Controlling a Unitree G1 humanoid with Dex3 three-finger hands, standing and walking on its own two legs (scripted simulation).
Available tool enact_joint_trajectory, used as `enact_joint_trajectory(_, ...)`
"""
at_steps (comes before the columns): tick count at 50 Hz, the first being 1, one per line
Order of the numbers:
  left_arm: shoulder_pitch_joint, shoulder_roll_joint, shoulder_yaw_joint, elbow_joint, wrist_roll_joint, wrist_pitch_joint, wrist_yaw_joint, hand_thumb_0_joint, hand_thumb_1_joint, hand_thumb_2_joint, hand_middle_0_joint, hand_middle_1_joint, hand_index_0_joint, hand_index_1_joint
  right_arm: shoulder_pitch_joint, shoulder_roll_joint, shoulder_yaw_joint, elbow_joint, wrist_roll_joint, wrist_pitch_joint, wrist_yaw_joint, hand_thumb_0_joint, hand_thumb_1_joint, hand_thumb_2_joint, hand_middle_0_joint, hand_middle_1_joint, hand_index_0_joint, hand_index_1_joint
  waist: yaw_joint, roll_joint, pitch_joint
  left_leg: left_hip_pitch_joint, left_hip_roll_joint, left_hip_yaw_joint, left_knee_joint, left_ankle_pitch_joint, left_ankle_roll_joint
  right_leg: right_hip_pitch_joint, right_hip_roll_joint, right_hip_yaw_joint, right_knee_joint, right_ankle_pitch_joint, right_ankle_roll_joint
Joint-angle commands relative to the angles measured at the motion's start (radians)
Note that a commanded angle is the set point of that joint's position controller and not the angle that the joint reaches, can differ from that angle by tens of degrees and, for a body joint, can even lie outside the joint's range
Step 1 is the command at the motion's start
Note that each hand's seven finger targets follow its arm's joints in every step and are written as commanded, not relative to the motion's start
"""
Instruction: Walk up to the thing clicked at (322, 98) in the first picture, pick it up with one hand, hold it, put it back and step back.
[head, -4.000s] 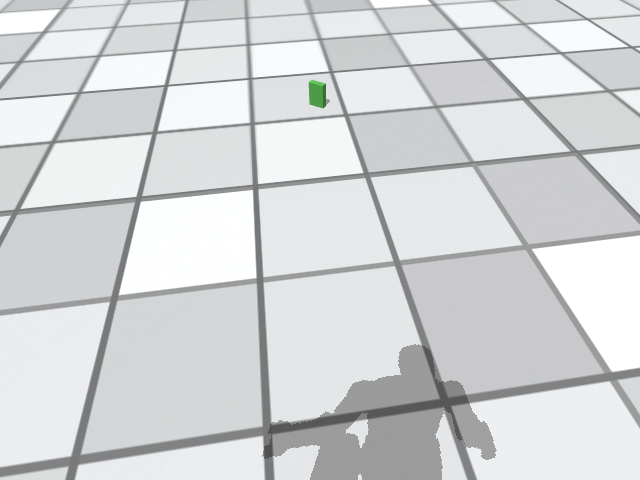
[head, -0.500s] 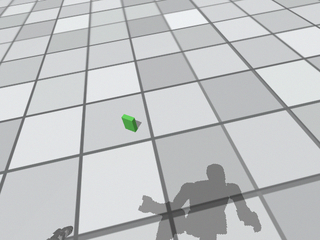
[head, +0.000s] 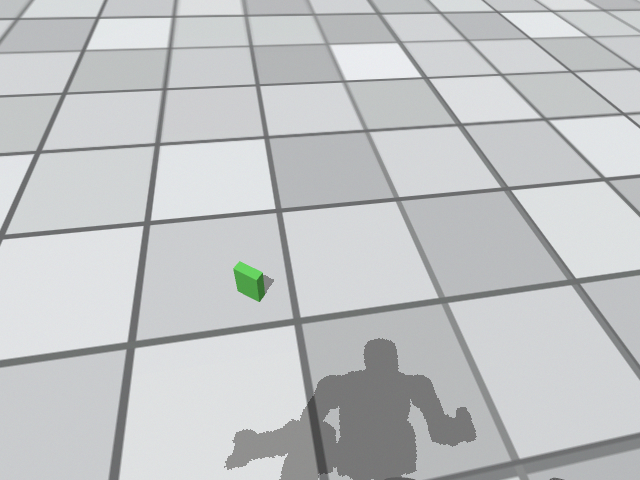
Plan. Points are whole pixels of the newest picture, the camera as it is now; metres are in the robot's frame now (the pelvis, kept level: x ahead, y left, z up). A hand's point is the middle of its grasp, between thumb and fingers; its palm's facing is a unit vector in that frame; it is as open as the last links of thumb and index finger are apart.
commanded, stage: walk up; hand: left
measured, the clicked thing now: (249, 282) +0.86 +0.24 -0.70
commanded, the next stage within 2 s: none
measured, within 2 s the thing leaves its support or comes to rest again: neither
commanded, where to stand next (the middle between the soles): +0.49 +0.00 m, yaw -2 degrees
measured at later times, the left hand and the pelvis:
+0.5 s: hand (180, 381) +0.28 +0.22 -0.12, palm faces -0.06 -0.91 -0.41, open 7.4 cm; pelvis +0.17 -0.04 +0.00, yaw -3 degrees
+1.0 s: hand (149, 346) +0.36 +0.30 -0.16, palm faces -0.07 -0.94 -0.34, open 7.4 cm; pelvis +0.31 +0.03 -0.01, yaw -1 degrees
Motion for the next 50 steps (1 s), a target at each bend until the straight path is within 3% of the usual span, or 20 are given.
enact_joint_trajectory(1, 0.099, 0.186, 0.061, -0.037, -0.013, -0.011, 0.0, 0.0, 0.9, 0.9, -0.2, -0.3, -0.2, -0.3, 0.064, -0.254, -0.061, -0.055, 0.017, -0.032, -0.034, 0.0, -0.9, -0.9, 0.2, 0.3, 0.2, 0.3, 0.008, 0.165, -0.054, 0.142, 0.207, -0.219, -0.308, 0.121, 0.053, -0.131, -0.043, 0.061, -0.022, 0.135, 0.023)
enact_joint_trajectory(3, 0.073, 0.181, 0.061, -0.049, -0.006, -0.005, -0.004, 0.0, 0.9, 0.9, -0.2, -0.3, -0.2, -0.3, 0.068, -0.261, -0.068, -0.069, 0.012, -0.034, -0.035, 0.0, -0.9, -0.9, 0.2, 0.3, 0.2, 0.3, -0.002, 0.175, -0.037, 0.161, 0.225, -0.21, -0.338, 0.045, 0.103, -0.176, -0.055, 0.047, -0.073, 0.165, 0.038)
enact_joint_trajectory(6, -0.005, 0.181, 0.066, -0.067, 0.001, 0.0, -0.016, 0.0, 0.9, 0.9, -0.2, -0.3, -0.2, -0.3, 0.073, -0.265, -0.07, -0.073, 0.006, -0.037, -0.036, 0.0, -0.9, -0.9, 0.2, 0.3, 0.2, 0.3, -0.014, 0.162, 0.024, 0.135, 0.224, -0.2, -0.398, -0.078, 0.109, -0.221, -0.067, 0.044, -0.162, 0.204, 0.05)
enact_joint_trajectory(15, -0.122, 0.133, 0.061, -0.098, 0.007, -0.027, -0.024, 0.0, 0.9, 0.9, -0.2, -0.3, -0.2, -0.3, 0.088, -0.265, -0.071, -0.086, -0.003, -0.013, -0.03, 0.0, -0.9, -0.9, 0.2, 0.3, 0.2, 0.3, -0.029, 0.139, -0.01, 0.198, 0.207, -0.095, -0.228, 0.209, 0.138, -0.04, -0.042, -0.077, -0.52, 0.251, 0.02)
enact_joint_trajectory(18, -0.009, 0.172, 0.08, -0.058, 0.013, -0.044, -0.005, 0.0, 0.9, 0.9, -0.2, -0.3, -0.2, -0.3, 0.108, -0.242, -0.06, -0.101, 0.004, 0.001, -0.031, 0.0, -0.9, -0.9, 0.2, 0.3, 0.2, 0.3, 0.031, 0.032, -0.094, 0.123, 0.163, -0.06, 0.007, 0.264, 0.1, 0.233, 0.006, -0.094, -0.614, 0.228, -0.002)
enact_joint_trajectory(19, 0.09, 0.205, 0.097, -0.036, 0.015, -0.054, 0.007, 0.0, 0.9, 0.9, -0.2, -0.3, -0.2, -0.3, 0.132, -0.196, -0.043, -0.107, 0.007, 0.0, -0.028, 0.0, -0.9, -0.9, 0.2, 0.3, 0.2, 0.3, 0.073, -0.069, -0.18, 0.06, 0.099, -0.018, 0.22, 0.189, 0.074, 0.389, -0.045, -0.023, -0.668, 0.189, -0.026)
enact_joint_trajectory(20, 0.15, 0.295, 0.125, -0.039, 0.019, -0.061, 0.02, 0.0, 0.9, 0.9, -0.2, -0.3, -0.2, -0.3, 0.177, -0.138, -0.02, -0.125, 0.009, -0.001, -0.026, 0.0, -0.9, -0.9, 0.2, 0.3, 0.2, 0.3, 0.082, -0.276, -0.245, -0.148, -0.005, 0.028, 0.444, -0.141, 0.026, 0.545, -0.273, 0.327, -0.699, 0.135, -0.09)
enact_joint_trajectory(21, 0.141, 0.322, 0.123, -0.052, 0.008, -0.056, 0.023, 0.0, 0.9, 0.9, -0.2, -0.3, -0.2, -0.3, 0.173, -0.202, -0.03, -0.107, 0.012, 0.01, -0.031, 0.0, -0.9, -0.9, 0.2, 0.3, 0.2, 0.3, 0.096, -0.212, -0.19, -0.31, -0.061, -0.041, 0.539, -0.331, 0.004, 0.564, -0.396, 0.573, -0.794, 0.084, -0.184)
enact_joint_trajectory(22, 0.104, 0.322, 0.121, -0.062, -0.003, -0.05, 0.025, 0.0, 0.9, 0.9, -0.2, -0.3, -0.2, -0.3, 0.134, -0.264, -0.043, -0.093, 0.004, 0.017, -0.041, 0.0, -0.9, -0.9, 0.2, 0.3, 0.2, 0.3, 0.097, -0.155, -0.158, -0.322, -0.007, -0.101, 0.598, -0.34, 0.002, 0.491, -0.432, 0.615, -0.786, 0.097, -0.254)
enact_joint_trajectory(25, -0.008, 0.234, 0.092, -0.102, -0.014, -0.051, 0.03, 0.0, 0.9, 0.9, -0.2, -0.3, -0.2, -0.3, 0.139, -0.233, -0.044, -0.055, 0.018, 0.027, -0.033, 0.0, -0.9, -0.9, 0.2, 0.3, 0.2, 0.3, 0.032, -0.08, -0.054, -0.259, 0.04, -0.181, 0.587, -0.202, -0.007, 0.275, -0.275, 0.269, -0.812, 0.161, -0.163)
enact_joint_trajectory(27, -0.028, 0.22, 0.084, -0.104, -0.008, -0.054, 0.028, 0.0, 0.9, 0.9, -0.2, -0.3, -0.2, -0.3, 0.163, -0.218, -0.042, -0.038, 0.012, 0.038, -0.022, 0.0, -0.9, -0.9, 0.2, 0.3, 0.2, 0.3, 0.008, -0.108, -0.027, -0.203, 0.03, -0.152, 0.525, -0.117, -0.018, 0.17, -0.207, 0.15, -0.834, 0.168, -0.126)
enact_joint_trajectory(33, -0.043, 0.242, 0.1, -0.147, 0.013, -0.06, 0.016, 0.0, 0.9, 0.9, -0.2, -0.3, -0.2, -0.3, 0.089, -0.214, -0.057, -0.045, -0.011, 0.042, 0.006, 0.0, -0.9, -0.9, 0.2, 0.3, 0.2, 0.3, 0.021, -0.131, 0.019, -0.239, 0.074, -0.107, 0.294, -0.034, -0.073, 0.115, -0.232, 0.093, -0.905, -0.066, -0.175)
enact_joint_trajectory(38, 0.004, 0.251, 0.102, -0.14, 0.011, -0.054, 0.009, 0.0, 0.9, 0.9, -0.2, -0.3, -0.2, -0.3, 0.0, -0.203, -0.055, -0.063, -0.017, 0.019, 0.014, 0.0, -0.9, -0.9, 0.2, 0.3, 0.2, 0.3, 0.058, -0.107, -0.006, -0.142, 0.072, -0.063, 0.083, 0.007, -0.057, 0.145, -0.225, 0.061, -0.821, -0.012, -0.159)
enact_joint_trajectory(40, -0.044, 0.269, 0.1, -0.148, 0.011, -0.05, 0.008, 0.0, 0.9, 0.9, -0.2, -0.3, -0.2, -0.3, 0.039, -0.207, -0.06, -0.05, -0.019, 0.013, 0.012, 0.0, -0.9, -0.9, 0.2, 0.3, 0.2, 0.3, 0.018, -0.114, -0.034, -0.05, 0.072, -0.045, 0.06, 0.011, -0.039, 0.105, -0.249, 0.074, -0.793, -0.065, -0.155)
enact_joint_trajectory(43, -0.051, 0.201, 0.07, -0.155, 0.018, -0.034, 0.01, 0.0, 0.9, 0.9, -0.2, -0.3, -0.2, -0.3, 0.219, -0.264, -0.085, 0.012, -0.025, -0.001, -0.008, 0.0, -0.9, -0.9, 0.2, 0.3, 0.2, 0.3, -0.086, 0.079, -0.099, 0.258, 0.015, -0.036, -0.006, -0.112, -0.016, -0.081, -0.159, -0.005, -0.479, -0.077, -0.098)
enact_joint_trajectory(44, 0.004, 0.123, 0.045, -0.153, 0.015, -0.03, 0.007, 0.0, 0.9, 0.9, -0.2, -0.3, -0.2, -0.3, 0.275, -0.33, -0.102, 0.019, -0.032, -0.007, -0.022, 0.0, -0.9, -0.9, 0.2, 0.3, 0.2, 0.3, -0.105, 0.34, -0.109, 0.334, 0.155, -0.293, -0.183, -0.387, 0.036, -0.206, -0.05, -0.104, -0.146, -0.058, -0.048)
enact_joint_trajectory(45, 0.045, 0.091, 0.035, -0.146, -0.001, -0.022, 0.01, 0.0, 0.9, 0.9, -0.2, -0.3, -0.2, -0.3, 0.234, -0.38, -0.102, -0.023, -0.029, -0.015, -0.029, 0.0, -0.9, -0.9, 0.2, 0.3, 0.2, 0.3, -0.067, 0.376, -0.066, 0.32, 0.341, -0.692, -0.342, -0.501, 0.103, -0.377, 0.083, -0.067, 0.021, -0.123, -0.002)
enact_joint_trajectory(46, 0.026, 0.209, 0.064, -0.12, 0.007, -0.013, 0.024, 0.0, 0.9, 0.9, -0.2, -0.3, -0.2, -0.3, 0.198, -0.392, -0.104, -0.037, 0.001, -0.01, -0.025, 0.0, -0.9, -0.9, 0.2, 0.3, 0.2, 0.3, -0.069, 0.259, -0.033, 0.22, 0.402, -0.751, -0.362, -0.549, 0.177, -0.338, 0.017, 0.022, 0.082, -0.151, -0.019)
enact_joint_trajectory(47, 0.009, 0.235, 0.063, -0.119, 0.009, -0.015, 0.027, 0.0, 0.9, 0.9, -0.2, -0.3, -0.2, -0.3, 0.165, -0.378, -0.1, -0.04, 0.007, -0.005, -0.028, 0.0, -0.9, -0.9, 0.2, 0.3, 0.2, 0.3, -0.052, 0.223, 0.01, 0.153, 0.399, -0.705, -0.352, -0.487, 0.207, -0.328, -0.018, 0.05, 0.096, -0.109, -0.021)
enact_joint_trajectory(50, 0.068, 0.215, 0.064, -0.062, -0.006, -0.012, 0.011, 0.0, 0.9, 0.9, -0.2, -0.3, -0.2, -0.3, 0.102, -0.274, -0.061, -0.065, 0.005, -0.021, -0.039, 0.0, -0.9, -0.9, 0.2, 0.3, 0.2, 0.3, -0.006, 0.158, -0.001, 0.137, 0.243, -0.327, -0.298, -0.085, 0.1, -0.227, -0.055, 0.077, -0.011, 0.05, -0.004)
